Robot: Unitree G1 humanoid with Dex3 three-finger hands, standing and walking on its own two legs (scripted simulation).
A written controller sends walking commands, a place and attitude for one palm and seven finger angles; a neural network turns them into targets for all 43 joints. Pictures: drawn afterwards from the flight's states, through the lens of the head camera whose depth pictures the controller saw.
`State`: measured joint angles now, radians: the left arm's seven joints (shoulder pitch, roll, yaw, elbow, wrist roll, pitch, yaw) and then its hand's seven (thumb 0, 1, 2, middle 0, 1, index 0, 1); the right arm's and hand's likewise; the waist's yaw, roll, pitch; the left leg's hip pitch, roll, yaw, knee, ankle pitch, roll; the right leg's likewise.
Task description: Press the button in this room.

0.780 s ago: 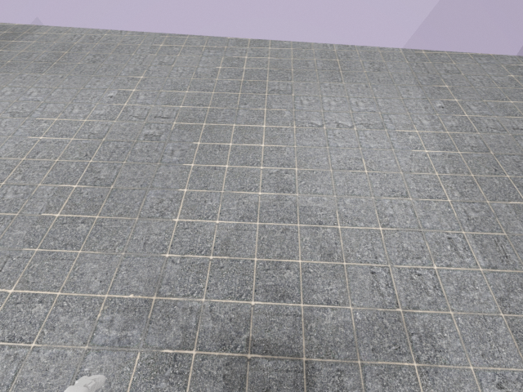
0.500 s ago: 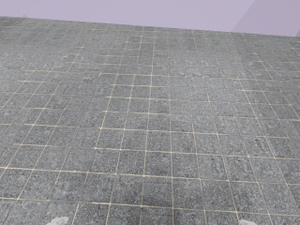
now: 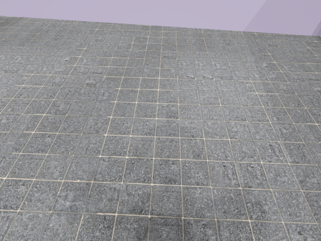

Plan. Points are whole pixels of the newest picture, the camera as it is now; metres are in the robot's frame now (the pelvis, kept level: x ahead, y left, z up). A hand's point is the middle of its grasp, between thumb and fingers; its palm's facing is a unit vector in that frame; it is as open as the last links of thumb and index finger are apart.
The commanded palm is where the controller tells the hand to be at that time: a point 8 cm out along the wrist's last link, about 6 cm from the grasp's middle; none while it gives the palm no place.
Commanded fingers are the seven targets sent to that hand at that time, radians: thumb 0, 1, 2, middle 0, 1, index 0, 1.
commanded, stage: stand and wait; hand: left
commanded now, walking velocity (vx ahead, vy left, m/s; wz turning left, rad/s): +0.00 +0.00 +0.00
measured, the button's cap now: out of the picture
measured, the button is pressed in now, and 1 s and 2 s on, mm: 0 0 0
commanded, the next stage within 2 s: turn or walk to find it in 0.12 s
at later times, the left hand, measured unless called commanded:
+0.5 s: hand out of the picture +0.03 +0.23 -0.18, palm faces +0.08 -0.96 -0.26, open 7.4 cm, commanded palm none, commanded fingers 0.00 0.90 0.90 -0.20 -0.30 -0.20 -0.30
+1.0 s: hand out of the picture -0.06 +0.18 -0.16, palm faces +0.34 -0.90 -0.28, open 7.4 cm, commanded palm none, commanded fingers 0.00 0.90 0.90 -0.20 -0.30 -0.20 -0.30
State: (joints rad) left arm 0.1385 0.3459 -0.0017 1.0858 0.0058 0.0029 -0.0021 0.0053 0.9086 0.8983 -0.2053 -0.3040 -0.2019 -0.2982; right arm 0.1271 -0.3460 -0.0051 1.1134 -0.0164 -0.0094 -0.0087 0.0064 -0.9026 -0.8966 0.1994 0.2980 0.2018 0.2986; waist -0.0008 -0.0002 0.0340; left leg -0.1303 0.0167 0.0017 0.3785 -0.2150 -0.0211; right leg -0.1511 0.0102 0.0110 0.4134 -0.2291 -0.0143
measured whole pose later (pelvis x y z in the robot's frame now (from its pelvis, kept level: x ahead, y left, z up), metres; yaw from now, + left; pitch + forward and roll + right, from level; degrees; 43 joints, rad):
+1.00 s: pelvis -0.05 -0.03 -0.01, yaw +19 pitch -1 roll +2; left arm 0.25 0.20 0.03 0.93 0.02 0.02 0.03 0.00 0.91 0.90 -0.20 -0.30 -0.20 -0.30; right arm 0.23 -0.26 -0.10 0.98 -0.02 0.08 0.01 0.01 -0.91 -0.90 0.20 0.30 0.20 0.30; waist -0.02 0.01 0.04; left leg -0.50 -0.01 -0.02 1.11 -0.37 -0.05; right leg -0.19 -0.06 -0.11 0.52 -0.31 -0.03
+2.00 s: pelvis -0.11 -0.03 -0.01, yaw +45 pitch +0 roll +1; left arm 0.25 0.20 0.05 0.94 0.03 0.02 0.02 0.00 0.91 0.90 -0.21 -0.30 -0.20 -0.30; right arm 0.20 -0.22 -0.07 1.01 -0.02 0.07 0.01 0.01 -0.91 -0.90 0.19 0.30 0.20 0.30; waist 0.01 -0.03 0.08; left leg -0.32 0.03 0.05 0.75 -0.44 -0.05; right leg -0.24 -0.13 -0.21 0.56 -0.30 0.00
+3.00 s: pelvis -0.16 -0.05 -0.02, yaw +69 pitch -1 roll +0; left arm 0.26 0.26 0.07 0.99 0.02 0.07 0.02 0.01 0.91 0.90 -0.20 -0.30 -0.20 -0.30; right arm 0.15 -0.20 -0.05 0.95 -0.02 0.03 0.00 0.00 -0.91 -0.90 0.20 0.30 0.20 0.30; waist 0.02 -0.07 0.08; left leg -0.28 0.00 0.07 0.61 -0.31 0.04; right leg -0.38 -0.12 -0.12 0.93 -0.51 0.05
